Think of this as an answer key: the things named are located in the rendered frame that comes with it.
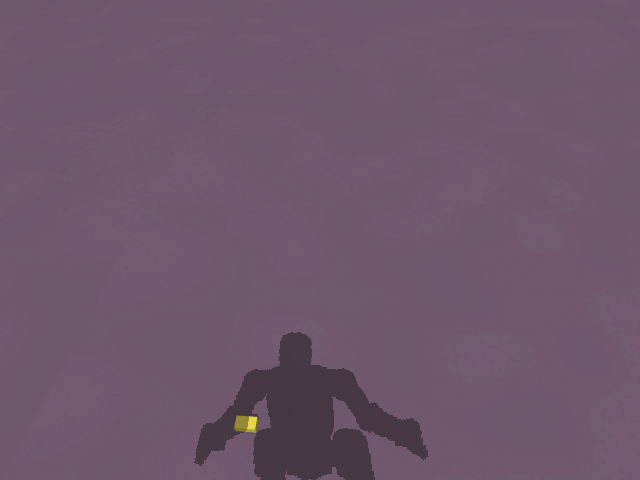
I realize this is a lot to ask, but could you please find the small box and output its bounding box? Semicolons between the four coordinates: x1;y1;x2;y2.
234;415;258;433

